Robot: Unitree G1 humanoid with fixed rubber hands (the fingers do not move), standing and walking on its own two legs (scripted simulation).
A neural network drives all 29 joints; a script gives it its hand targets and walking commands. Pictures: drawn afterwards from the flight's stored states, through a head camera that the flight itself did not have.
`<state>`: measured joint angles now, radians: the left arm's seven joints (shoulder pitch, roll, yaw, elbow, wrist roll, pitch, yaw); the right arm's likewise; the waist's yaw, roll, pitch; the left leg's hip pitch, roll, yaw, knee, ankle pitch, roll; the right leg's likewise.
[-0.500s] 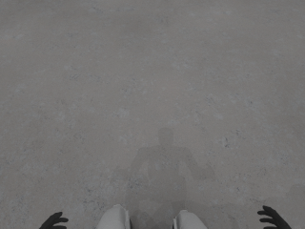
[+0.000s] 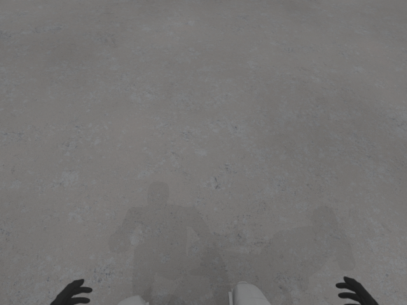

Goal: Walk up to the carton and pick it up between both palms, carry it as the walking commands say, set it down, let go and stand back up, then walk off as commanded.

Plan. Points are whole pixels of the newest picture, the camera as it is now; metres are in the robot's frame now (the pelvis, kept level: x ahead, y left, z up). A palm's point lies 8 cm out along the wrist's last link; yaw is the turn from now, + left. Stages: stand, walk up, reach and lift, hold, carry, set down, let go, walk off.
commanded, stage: walk up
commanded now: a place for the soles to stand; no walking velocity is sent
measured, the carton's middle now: out of the picture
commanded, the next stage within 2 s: none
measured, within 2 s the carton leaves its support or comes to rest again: neither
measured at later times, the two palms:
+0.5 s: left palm (163, 259) +0.22 +0.08 -0.12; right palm out of the picture +0.02 -0.49 -0.07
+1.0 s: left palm (266, 226) +0.29 -0.16 -0.12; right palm out of the picture -0.08 -0.64 -0.07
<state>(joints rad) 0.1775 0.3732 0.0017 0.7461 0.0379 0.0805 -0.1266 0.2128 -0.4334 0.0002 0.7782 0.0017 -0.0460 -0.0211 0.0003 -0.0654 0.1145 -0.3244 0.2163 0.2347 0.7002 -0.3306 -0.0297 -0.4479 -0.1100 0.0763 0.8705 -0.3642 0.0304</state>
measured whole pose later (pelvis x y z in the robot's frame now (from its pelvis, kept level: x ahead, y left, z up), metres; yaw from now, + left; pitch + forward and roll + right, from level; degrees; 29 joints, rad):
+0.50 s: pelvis +0.02 -0.15 +0.00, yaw -20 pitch -1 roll +0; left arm 0.19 0.38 0.00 0.75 0.05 0.08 -0.14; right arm 0.20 -0.43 0.00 0.78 0.00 -0.07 -0.04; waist 0.00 -0.05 0.11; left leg -0.30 0.17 0.24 0.71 -0.37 -0.01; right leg -0.45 -0.06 0.11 0.84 -0.36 0.01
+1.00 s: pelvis +0.04 -0.32 +0.00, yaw -38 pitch -1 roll -1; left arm 0.20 0.39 0.00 0.75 0.04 0.07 -0.12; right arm 0.23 -0.43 0.00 0.78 0.00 -0.09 -0.04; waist 0.00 -0.05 0.09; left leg -0.31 0.14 0.21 0.74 -0.40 0.01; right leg -0.45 0.02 0.11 0.89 -0.37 0.01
